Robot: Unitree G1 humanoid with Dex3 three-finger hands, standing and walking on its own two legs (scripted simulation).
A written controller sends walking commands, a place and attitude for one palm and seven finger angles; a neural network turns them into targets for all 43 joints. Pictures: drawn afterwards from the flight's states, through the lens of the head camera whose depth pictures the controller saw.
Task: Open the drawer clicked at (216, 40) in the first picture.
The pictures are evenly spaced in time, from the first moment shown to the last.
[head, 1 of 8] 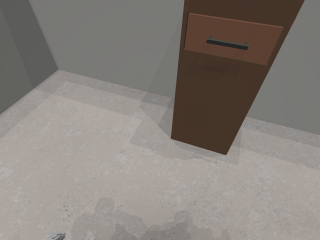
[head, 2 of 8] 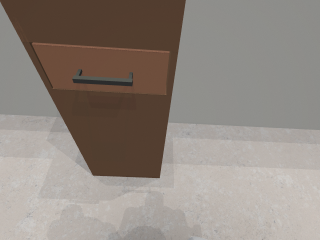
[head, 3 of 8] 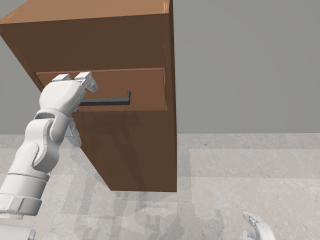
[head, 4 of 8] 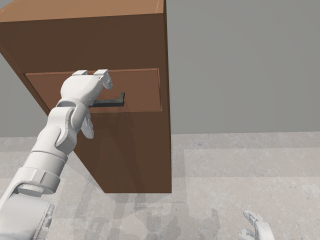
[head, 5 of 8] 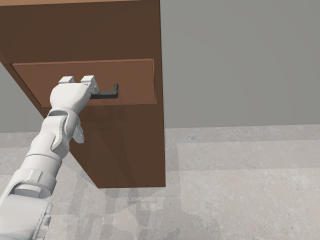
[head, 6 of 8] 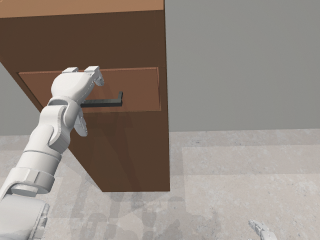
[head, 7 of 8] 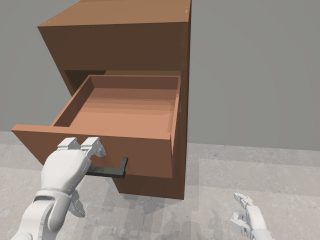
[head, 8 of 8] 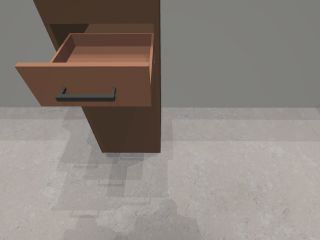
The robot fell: no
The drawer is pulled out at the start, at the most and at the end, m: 0.00 0.28 0.27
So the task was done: yes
